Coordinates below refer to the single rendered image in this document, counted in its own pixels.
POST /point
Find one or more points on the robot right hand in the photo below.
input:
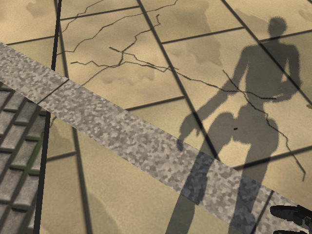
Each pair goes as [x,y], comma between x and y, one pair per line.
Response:
[298,214]

